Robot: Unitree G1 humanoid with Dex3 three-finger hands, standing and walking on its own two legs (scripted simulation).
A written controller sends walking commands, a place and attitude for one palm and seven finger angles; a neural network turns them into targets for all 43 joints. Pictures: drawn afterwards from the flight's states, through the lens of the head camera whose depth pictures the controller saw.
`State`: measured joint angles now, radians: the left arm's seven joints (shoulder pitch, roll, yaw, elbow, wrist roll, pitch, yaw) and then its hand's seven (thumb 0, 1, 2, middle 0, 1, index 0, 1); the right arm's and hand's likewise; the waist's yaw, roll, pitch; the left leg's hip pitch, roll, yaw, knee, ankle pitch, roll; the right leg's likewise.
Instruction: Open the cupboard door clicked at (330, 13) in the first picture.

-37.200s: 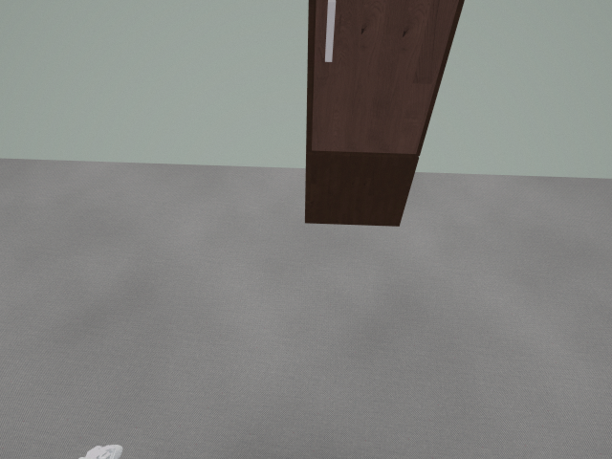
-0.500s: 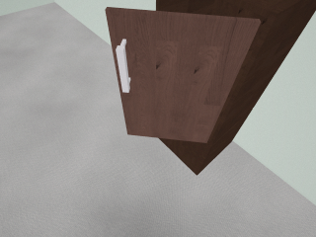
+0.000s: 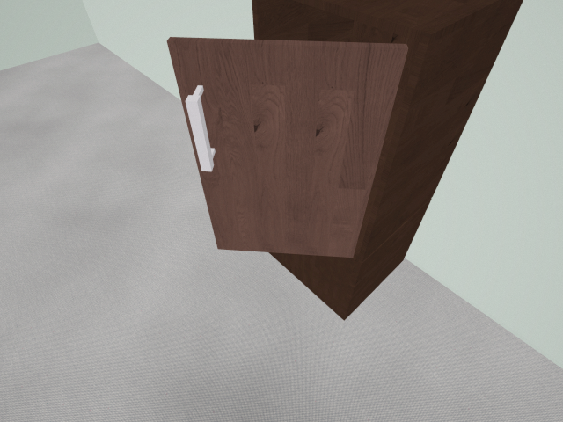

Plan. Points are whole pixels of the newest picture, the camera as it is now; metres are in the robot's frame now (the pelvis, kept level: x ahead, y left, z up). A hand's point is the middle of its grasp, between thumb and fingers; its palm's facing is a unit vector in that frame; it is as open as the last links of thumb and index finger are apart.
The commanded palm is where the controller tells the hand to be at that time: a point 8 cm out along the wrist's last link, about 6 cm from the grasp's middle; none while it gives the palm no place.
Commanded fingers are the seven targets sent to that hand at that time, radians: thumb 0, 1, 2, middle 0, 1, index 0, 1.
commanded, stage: come to a stop and stand still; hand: left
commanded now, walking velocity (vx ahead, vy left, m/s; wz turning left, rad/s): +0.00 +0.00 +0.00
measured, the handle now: (203, 130) +0.61 +0.18 +0.09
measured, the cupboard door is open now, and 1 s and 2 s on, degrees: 42 42 42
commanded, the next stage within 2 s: look again from close up in 0.04 s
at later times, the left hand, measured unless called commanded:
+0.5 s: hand out of the picture +0.03 +0.19 -0.17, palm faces +0.00 -0.98 -0.22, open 7.4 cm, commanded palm none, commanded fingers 0.00 0.90 0.90 -0.20 -0.30 -0.20 -0.30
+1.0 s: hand out of the picture +0.04 +0.19 -0.18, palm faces +0.01 -0.98 -0.20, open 7.4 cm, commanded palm none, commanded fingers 0.00 0.90 0.90 -0.20 -0.30 -0.20 -0.30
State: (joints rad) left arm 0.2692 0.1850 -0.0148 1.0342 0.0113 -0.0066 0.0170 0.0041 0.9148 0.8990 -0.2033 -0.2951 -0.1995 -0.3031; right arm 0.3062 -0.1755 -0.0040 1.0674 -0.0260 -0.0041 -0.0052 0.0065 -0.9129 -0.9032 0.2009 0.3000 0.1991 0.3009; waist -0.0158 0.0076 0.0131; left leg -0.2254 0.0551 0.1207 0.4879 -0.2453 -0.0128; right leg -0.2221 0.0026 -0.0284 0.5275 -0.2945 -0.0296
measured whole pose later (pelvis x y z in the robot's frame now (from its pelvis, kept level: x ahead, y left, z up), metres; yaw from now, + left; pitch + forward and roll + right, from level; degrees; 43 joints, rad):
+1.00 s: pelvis +0.05 +0.01 -0.01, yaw +0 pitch +1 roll -1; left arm 0.31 0.16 -0.01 1.10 0.02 -0.04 0.03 0.00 0.91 0.90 -0.20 -0.29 -0.20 -0.30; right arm 0.25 -0.20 0.00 1.09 -0.02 0.00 0.00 0.01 -0.91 -0.90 0.20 0.30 0.20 0.30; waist 0.00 0.02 0.02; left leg -0.23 0.07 0.06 0.60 -0.38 -0.01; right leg -0.18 0.03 -0.04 0.53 -0.36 -0.02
